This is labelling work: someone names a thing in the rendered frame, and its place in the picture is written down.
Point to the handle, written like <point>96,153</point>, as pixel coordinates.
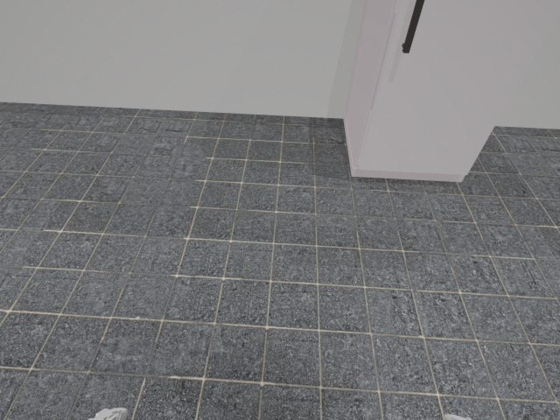
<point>412,26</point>

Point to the fridge door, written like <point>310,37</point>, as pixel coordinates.
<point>436,106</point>

